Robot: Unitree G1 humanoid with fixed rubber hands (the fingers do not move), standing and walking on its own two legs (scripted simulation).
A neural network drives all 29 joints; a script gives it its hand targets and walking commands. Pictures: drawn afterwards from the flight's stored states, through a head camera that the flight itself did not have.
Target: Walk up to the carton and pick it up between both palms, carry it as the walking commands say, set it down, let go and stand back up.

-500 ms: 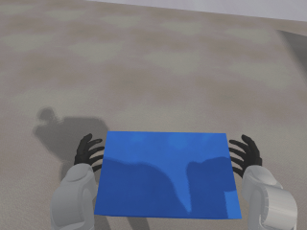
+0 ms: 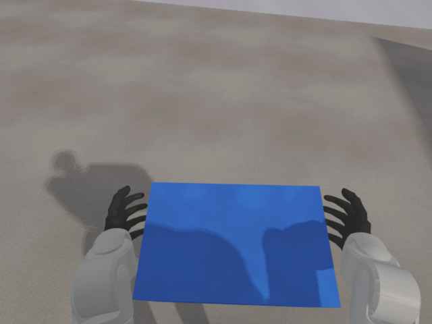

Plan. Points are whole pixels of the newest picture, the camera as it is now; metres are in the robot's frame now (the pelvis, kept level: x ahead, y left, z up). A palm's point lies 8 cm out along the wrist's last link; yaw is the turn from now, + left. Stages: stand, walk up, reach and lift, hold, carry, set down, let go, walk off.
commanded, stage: carry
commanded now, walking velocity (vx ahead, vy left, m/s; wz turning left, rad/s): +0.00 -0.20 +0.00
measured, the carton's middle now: (232, 248) +0.26 +0.00 +0.00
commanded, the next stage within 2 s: none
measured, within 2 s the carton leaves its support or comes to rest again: neither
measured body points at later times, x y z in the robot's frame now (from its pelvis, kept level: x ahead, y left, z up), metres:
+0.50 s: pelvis -0.04 -0.17 +0.00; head -0.03 -0.15 +0.45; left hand +0.22 +0.02 +0.08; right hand +0.21 -0.36 +0.09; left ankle -0.05 -0.07 -0.73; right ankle +0.01 -0.22 -0.72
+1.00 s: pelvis -0.07 -0.29 +0.01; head -0.07 -0.30 +0.46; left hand +0.19 -0.11 +0.10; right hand +0.18 -0.49 +0.10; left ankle -0.08 -0.17 -0.73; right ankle -0.02 -0.36 -0.72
